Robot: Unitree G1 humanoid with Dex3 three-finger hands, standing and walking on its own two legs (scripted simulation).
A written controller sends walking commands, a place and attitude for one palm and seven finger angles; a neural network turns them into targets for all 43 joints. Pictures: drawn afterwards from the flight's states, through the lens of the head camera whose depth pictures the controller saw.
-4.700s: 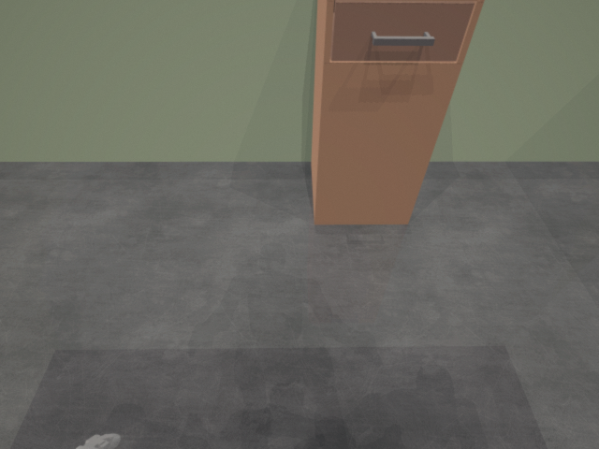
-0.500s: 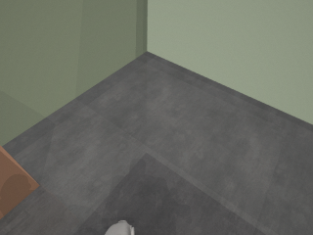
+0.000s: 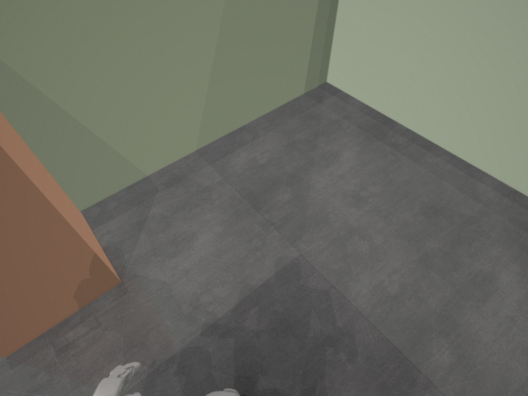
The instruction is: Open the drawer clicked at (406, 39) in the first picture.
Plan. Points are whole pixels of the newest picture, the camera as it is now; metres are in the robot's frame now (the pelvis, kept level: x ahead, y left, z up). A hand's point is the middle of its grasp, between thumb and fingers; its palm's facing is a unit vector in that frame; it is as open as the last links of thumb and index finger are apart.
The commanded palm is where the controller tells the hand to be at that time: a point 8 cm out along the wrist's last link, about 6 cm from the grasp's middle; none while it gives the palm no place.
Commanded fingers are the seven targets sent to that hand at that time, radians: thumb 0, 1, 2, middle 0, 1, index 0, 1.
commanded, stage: turn to face it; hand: left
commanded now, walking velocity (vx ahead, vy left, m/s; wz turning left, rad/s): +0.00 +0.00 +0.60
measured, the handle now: out of the picture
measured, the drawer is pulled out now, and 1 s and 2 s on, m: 0.00 0.00 0.00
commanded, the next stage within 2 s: take the last steps up to it in 0.98 s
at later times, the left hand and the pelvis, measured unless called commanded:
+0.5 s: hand out of the picture -0.02 +0.25 -0.17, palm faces +0.34 -0.91 -0.25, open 7.4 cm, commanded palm none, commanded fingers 0.00 0.90 0.90 -0.20 -0.30 -0.20 -0.30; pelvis +0.01 +0.02 +0.00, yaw +19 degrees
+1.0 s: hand out of the picture +0.00 +0.20 -0.13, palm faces +0.54 -0.79 -0.28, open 7.4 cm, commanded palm none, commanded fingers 0.00 0.90 0.90 -0.20 -0.30 -0.20 -0.30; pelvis +0.03 -0.02 +0.01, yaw +35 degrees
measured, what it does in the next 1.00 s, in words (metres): steps on the spot, turning left: left foot, then right foot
